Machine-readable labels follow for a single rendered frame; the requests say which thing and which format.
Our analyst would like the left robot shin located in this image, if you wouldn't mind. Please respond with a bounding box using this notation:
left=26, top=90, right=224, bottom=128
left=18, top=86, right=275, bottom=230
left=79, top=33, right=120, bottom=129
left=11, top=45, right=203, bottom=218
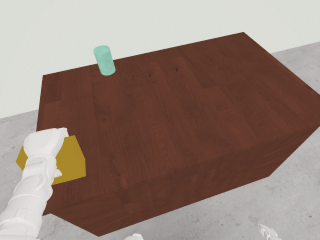
left=132, top=233, right=143, bottom=239

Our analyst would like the left robot forearm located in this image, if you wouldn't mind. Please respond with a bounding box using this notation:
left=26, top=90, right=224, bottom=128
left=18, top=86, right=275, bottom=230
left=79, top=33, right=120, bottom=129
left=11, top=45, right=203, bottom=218
left=0, top=153, right=57, bottom=238

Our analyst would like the table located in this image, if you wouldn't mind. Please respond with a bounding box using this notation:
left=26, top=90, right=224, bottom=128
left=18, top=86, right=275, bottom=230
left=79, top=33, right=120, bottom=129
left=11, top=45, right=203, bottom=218
left=36, top=32, right=320, bottom=237

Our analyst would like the robot left hand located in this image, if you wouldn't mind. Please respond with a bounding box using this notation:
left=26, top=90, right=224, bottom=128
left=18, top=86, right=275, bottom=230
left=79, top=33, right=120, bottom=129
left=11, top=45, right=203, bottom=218
left=23, top=127, right=69, bottom=178

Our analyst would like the robot right hand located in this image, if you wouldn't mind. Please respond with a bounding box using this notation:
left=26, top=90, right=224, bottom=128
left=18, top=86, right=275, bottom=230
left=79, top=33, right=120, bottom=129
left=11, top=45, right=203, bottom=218
left=257, top=223, right=282, bottom=240

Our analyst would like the sponge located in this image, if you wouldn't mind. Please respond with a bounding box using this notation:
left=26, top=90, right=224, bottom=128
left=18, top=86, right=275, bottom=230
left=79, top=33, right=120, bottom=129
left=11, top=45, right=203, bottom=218
left=16, top=135, right=86, bottom=185

